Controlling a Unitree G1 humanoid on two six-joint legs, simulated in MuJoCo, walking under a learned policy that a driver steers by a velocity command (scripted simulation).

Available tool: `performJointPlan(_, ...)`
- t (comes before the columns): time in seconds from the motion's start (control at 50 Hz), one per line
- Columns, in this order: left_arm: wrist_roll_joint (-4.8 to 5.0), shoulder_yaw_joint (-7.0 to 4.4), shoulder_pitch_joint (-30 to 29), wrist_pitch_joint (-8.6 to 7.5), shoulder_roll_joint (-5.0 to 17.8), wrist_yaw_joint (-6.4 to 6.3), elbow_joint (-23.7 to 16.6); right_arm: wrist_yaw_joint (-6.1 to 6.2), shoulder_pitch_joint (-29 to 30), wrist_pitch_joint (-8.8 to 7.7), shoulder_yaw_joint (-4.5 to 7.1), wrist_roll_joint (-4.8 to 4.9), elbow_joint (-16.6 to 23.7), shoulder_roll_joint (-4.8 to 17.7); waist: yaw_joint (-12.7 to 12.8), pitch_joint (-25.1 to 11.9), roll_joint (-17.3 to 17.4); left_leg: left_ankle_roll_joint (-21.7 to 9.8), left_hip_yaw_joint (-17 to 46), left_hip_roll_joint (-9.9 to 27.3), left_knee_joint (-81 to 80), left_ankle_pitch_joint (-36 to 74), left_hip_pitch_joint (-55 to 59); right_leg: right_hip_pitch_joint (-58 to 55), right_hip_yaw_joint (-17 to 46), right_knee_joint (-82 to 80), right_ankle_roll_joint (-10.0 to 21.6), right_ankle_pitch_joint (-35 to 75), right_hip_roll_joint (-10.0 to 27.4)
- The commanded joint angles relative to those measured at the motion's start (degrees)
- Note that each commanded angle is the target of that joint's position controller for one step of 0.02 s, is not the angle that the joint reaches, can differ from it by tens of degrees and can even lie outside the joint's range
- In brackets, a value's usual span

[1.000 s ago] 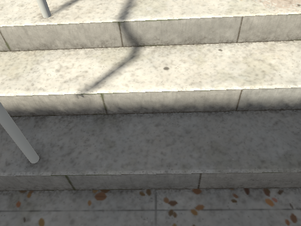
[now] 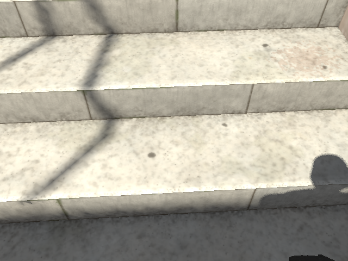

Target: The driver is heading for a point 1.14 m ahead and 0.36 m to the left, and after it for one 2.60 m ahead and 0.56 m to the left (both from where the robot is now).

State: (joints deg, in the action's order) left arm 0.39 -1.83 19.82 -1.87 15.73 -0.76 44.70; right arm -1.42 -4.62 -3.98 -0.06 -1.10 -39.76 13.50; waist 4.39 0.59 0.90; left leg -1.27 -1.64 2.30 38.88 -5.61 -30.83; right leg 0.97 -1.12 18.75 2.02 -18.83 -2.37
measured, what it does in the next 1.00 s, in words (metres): walks ahead, turning left: left foot, then right foot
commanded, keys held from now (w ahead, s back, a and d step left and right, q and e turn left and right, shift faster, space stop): no key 0.42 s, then w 0.04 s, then w+q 0.54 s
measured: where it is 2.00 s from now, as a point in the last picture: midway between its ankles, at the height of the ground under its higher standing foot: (60, 177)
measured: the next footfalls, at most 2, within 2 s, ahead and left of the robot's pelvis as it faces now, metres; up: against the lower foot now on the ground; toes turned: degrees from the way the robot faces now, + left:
left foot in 0.02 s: +0.14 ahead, +0.11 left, +0.00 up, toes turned +2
right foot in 0.34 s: +0.15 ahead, -0.13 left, +0.00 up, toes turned +0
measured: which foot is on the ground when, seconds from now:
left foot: up 0.00-0.00, down 0.02-1.00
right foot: down 0.00-0.02, up 0.04-0.32, down 0.34-0.78, up 0.80-1.00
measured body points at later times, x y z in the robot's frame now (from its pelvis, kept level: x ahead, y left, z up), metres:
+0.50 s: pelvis +0.11 +0.00 +0.00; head +0.11 +0.00 +0.45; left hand +0.16 +0.25 -0.14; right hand +0.18 -0.22 -0.15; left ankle +0.10 +0.11 -0.74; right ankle +0.11 -0.13 -0.74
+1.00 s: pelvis +0.25 +0.09 +0.00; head +0.28 +0.12 +0.45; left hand +0.47 +0.31 -0.07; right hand +0.22 -0.16 -0.13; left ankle +0.11 +0.09 -0.74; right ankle +0.32 -0.01 -0.42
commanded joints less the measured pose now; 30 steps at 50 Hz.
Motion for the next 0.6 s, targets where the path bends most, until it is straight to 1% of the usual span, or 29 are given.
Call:
performJointPlan(0.02,0.84,-1.50,-4.4,0.23,9.0,-0.61,-3.7,-0.28,-13.1,-1.47,3.11,-0.46,-0.6,7.3,-10.6,-9.2,-4.7,-2.7,-2.0,-4.2,-19.4,17.8,21.9,1.5,4.1,22.0,3.2,58.4,8.0)
performJointPlan(0.04,-1.27,-0.17,-5.4,-0.98,5.3,-0.16,-5.1,0.65,-20.4,-1.30,3.68,-1.00,-3.0,11.8,-12.2,-13.4,3.5,-6.5,10.8,8.5,-16.1,54.0,41.0,18.2,3.0,40.3,-0.8,24.0,3.4)
performJointPlan(0.06,-1.77,1.51,7.1,-1.97,-2.2,0.76,-1.7,1.12,-21.8,-0.83,2.96,-2.24,-4.2,12.0,-5.4,-20.7,12.9,-16.9,24.3,23.3,-9.5,78.5,50.4,29.8,8.5,53.8,-3.8,-16.9,-1.0)
performJointPlan(0.08,-0.25,0.28,7.9,-1.64,3.6,1.08,1.3,1.14,-20.5,0.12,3.50,-1.52,-3.8,10.3,-8.1,-20.5,2.8,-18.7,22.7,22.6,-11.8,64.4,43.6,29.7,12.6,59.3,-5.5,-15.5,0.6)
performJointPlan(0.1,0.77,-0.50,4.2,-1.08,5.2,1.22,0.6,1.27,-14.8,0.96,3.22,-0.73,-3.1,9.1,-6.2,-12.7,2.1,-17.4,17.9,19.1,-14.8,47.0,36.8,33.5,9.0,61.1,-6.3,-14.8,2.6)
performJointPlan(0.12,0.42,-0.69,1.7,0.09,4.8,0.63,0.6,1.37,-8.2,1.92,2.30,-0.24,-2.4,5.9,-3.9,-8.2,0.4,-15.1,15.3,15.8,-17.9,30.7,28.6,33.0,6.5,58.7,-7.3,-12.9,5.1)
performJointPlan(0.14,0.04,-1.09,0.6,1.78,4.8,-0.01,0.6,1.00,-3.3,2.47,1.28,-0.32,-1.3,3.1,-2.1,-4.2,0.9,-13.4,12.8,13.7,-20.7,22.0,18.8,28.2,5.7,55.4,-8.9,-11.6,6.2)
performJointPlan(0.16,-0.20,-1.18,2.1,3.32,3.9,-0.50,1.5,0.76,-0.6,2.68,0.90,-0.83,-1.6,2.4,-0.1,-2.4,3.3,-12.1,8.5,10.7,-22.2,20.2,10.4,21.2,4.2,52.2,-10.3,-9.7,6.1)
performJointPlan(0.18,-0.41,-0.88,2.6,3.97,2.3,-0.90,1.8,0.77,0.1,2.62,0.80,-1.36,-2.2,2.2,0.5,-1.4,5.9,-11.1,5.3,8.4,-22.2,21.0,7.4,17.9,2.8,46.3,-11.0,-7.7,5.8)
performJointPlan(0.2,-0.73,-0.19,1.2,4.26,0.0,-1.37,1.6,1.14,-0.8,2.55,0.86,-1.72,-3.1,2.5,0.1,-1.6,7.4,-10.1,2.4,6.5,-21.1,24.6,7.4,15.5,1.8,38.7,-11.2,-6.3,5.9)
performJointPlan(0.22,-1.19,0.39,-1.3,4.26,-1.3,-1.70,1.3,1.53,-2.7,2.45,1.00,-1.68,-3.9,3.0,-1.2,-2.4,7.6,-9.6,1.8,6.0,-19.9,28.3,9.7,14.1,1.3,32.0,-11.0,-4.2,5.8)
performJointPlan(0.24,-1.06,0.67,-0.5,4.59,-2.1,-2.09,2.5,1.83,-5.4,2.59,1.37,-1.54,-5.1,4.2,-2.3,-4.5,8.8,-10.2,2.1,6.5,-19.3,31.1,11.7,10.9,0.3,29.0,-11.1,-2.0,4.5)
performJointPlan(0.26,-0.86,0.64,-1.5,4.92,-2.0,-2.29,2.7,1.91,-6.2,2.65,1.23,-1.55,-5.7,4.1,-2.8,-5.2,7.9,-10.4,3.6,7.8,-19.0,30.4,13.9,9.8,0.6,24.6,-10.8,0.0,4.4)
performJointPlan(0.28,-0.72,0.54,-1.6,5.12,-1.7,-2.36,3.1,1.89,-6.3,2.73,1.05,-1.12,-6.1,3.7,-2.6,-5.8,7.0,-10.2,4.8,8.5,-18.6,26.4,14.8,7.9,0.7,19.5,-10.2,3.6,4.4)
performJointPlan(0.3,-0.97,0.33,-1.1,5.27,-1.5,-2.48,3.7,1.96,-5.5,2.73,0.79,-0.36,-6.6,3.1,-1.6,-4.9,6.8,-9.0,5.7,8.2,-18.0,19.2,14.6,6.0,0.5,12.4,-9.1,8.2,4.4)
performJointPlan(0.32,-1.49,0.17,-2.1,5.30,-0.3,-2.54,4.1,1.61,-7.2,2.67,0.49,0.28,-7.7,2.2,-2.1,-3.3,5.6,-6.8,7.4,7.5,-18.8,8.9,14.4,5.4,1.6,7.2,-7.7,12.8,4.7)
performJointPlan(0.34,-2.18,-0.26,-3.5,5.45,2.1,-2.78,3.7,1.26,-8.2,2.50,0.52,-0.02,-8.5,2.2,-2.9,-1.8,2.9,-4.4,8.4,6.4,-19.1,-2.7,14.0,4.6,4.2,5.5,-6.7,17.1,6.6)
performJointPlan(0.36,-2.13,-0.70,-4.4,5.43,4.8,-2.87,3.2,0.76,-9.7,2.24,0.75,-0.68,-9.0,2.9,-4.7,-1.2,-0.8,-2.6,7.5,4.4,-18.9,-12.6,12.8,3.5,5.7,6.0,-5.2,21.5,9.0)
performJointPlan(0.38,-1.52,-1.13,-6.0,5.42,5.7,-2.64,4.3,0.79,-13.7,2.32,0.73,-0.49,-10.3,2.1,-7.1,-0.2,-5.5,-1.4,5.7,2.4,-20.5,-15.6,14.5,7.1,5.5,7.3,-2.2,12.9,8.7)
performJointPlan(0.4,-0.95,-0.92,-5.8,5.09,3.0,-2.12,5.0,1.31,-10.9,2.65,0.95,-0.21,-11.1,3.4,-4.5,3.5,-3.2,-0.3,4.4,1.0,-19.3,-14.6,15.5,11.2,5.8,5.5,-0.9,7.5,7.7)
performJointPlan(0.42,-1.27,-0.54,-5.1,4.53,1.5,-2.00,6.2,1.84,-9.4,2.96,1.23,0.22,-11.2,3.6,-4.3,4.6,-3.2,0.0,3.7,0.7,-18.4,-11.8,16.1,12.5,5.9,4.5,-0.9,8.3,7.6)
performJointPlan(0.44,-1.39,-0.48,-4.5,3.98,0.8,-1.80,7.2,2.27,-9.5,3.36,1.41,0.34,-11.5,3.6,-4.5,3.4,-3.4,-0.3,2.9,0.2,-17.2,-12.2,17.3,12.5,5.2,4.9,-0.8,7.4,6.6)
performJointPlan(0.46,-0.85,-0.87,-4.0,3.45,1.4,-1.73,7.9,2.70,-9.9,3.75,1.78,0.54,-11.8,4.1,-4.5,2.3,-4.5,-0.9,2.2,-0.8,-15.8,-15.5,17.7,12.4,4.2,5.9,-0.3,2.8,5.6)
performJointPlan(0.48,-0.48,-1.12,-3.8,2.94,1.7,-1.85,8.2,3.03,-9.5,4.00,1.83,0.92,-11.7,3.7,-4.4,2.2,-4.9,-1.9,2.5,-1.1,-15.0,-19.8,16.1,12.5,3.8,5.9,0.3,-3.5,5.4)
performJointPlan(0.5,-0.36,-1.22,-3.5,2.47,1.7,-1.94,8.3,3.28,-8.7,4.09,1.80,1.36,-11.5,3.2,-3.9,3.2,-5.1,-2.8,2.8,-1.5,-14.1,-23.4,14.2,13.4,4.4,5.0,1.0,-9.3,5.8)
performJointPlan(0.52,-0.47,-1.31,-3.7,2.00,1.8,-2.05,8.4,3.53,-8.3,4.07,1.70,1.72,-11.4,2.4,-3.8,4.7,-5.8,-3.2,2.8,-2.0,-12.9,-24.5,12.1,14.0,5.5,3.7,1.6,-12.4,6.7)
performJointPlan(0.56,-0.52,-1.78,-2.7,1.11,3.1,-2.28,8.4,3.71,-7.6,3.50,1.51,1.84,-10.8,1.1,-3.0,5.7,-8.5,-3.6,1.7,-3.9,-7.4,-22.5,7.5,11.7,9.8,0.8,3.6,-15.1,10.1)
performJointPlan(0.58,-0.45,-2.22,-1.6,0.68,4.4,-2.46,8.3,3.68,-6.7,3.11,1.58,1.74,-10.0,1.0,-2.1,5.5,-10.0,-3.5,1.2,-4.5,-3.1,-20.8,3.5,8.4,14.1,-0.6,5.4,-14.6,13.5)
performJointPlan(0.6,-0.42,-2.79,-0.7,0.30,6.2,-2.68,8.1,3.53,-5.2,2.66,1.71,1.76,-8.7,1.3,-1.7,4.6,-11.1,-3.3,0.6,-4.2,1.4,-20.0,-0.4,4.4,18.9,-1.5,7.8,-10.8,17.9)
